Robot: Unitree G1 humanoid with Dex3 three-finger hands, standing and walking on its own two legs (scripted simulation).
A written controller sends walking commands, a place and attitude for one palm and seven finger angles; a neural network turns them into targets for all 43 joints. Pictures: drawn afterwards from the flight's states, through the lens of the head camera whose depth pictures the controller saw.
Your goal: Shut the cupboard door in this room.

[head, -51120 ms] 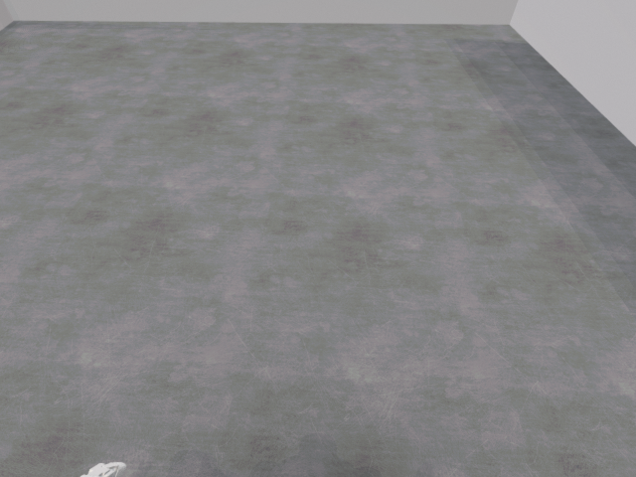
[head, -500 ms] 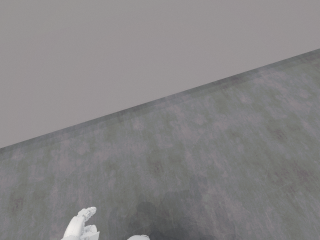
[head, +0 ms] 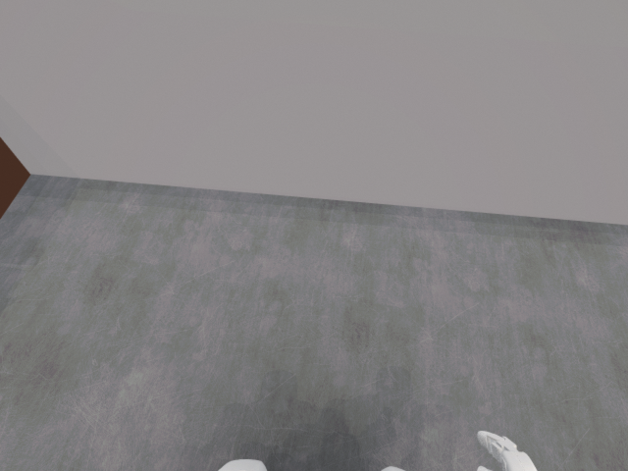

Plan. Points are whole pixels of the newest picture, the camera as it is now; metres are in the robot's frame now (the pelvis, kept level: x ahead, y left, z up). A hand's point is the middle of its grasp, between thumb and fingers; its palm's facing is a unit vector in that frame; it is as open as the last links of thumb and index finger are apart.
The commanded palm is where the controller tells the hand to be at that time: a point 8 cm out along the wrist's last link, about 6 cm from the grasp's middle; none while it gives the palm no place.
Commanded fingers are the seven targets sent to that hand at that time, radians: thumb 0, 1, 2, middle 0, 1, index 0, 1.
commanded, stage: walk to a spot facing it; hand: left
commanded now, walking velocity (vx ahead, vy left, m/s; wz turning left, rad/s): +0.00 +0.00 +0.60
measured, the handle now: out of the picture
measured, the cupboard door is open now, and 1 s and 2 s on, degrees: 91 91 91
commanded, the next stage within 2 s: turn to face it in 1.88 s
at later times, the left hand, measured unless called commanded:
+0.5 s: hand (189, 464) +0.13 +0.18 -0.13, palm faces +0.30 -0.92 -0.25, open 7.3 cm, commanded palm none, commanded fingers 0.00 0.90 0.90 -0.20 -0.30 -0.20 -0.30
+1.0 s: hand out of the picture +0.10 +0.24 -0.17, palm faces +0.61 -0.76 -0.21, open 7.4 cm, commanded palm none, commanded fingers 0.00 0.90 0.90 -0.20 -0.30 -0.20 -0.30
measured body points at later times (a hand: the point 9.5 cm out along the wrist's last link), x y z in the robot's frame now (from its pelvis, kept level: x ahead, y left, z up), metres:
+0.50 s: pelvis +0.09 -0.04 +0.01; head +0.12 -0.06 +0.46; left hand +0.11 +0.22 -0.11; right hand +0.18 -0.28 -0.15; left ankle +0.02 +0.09 -0.64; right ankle +0.11 -0.14 -0.72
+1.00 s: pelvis +0.23 +0.08 +0.00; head +0.26 +0.12 +0.45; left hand +0.07 +0.28 -0.15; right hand +0.49 -0.03 -0.12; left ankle +0.23 +0.17 -0.72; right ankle +0.27 -0.08 -0.62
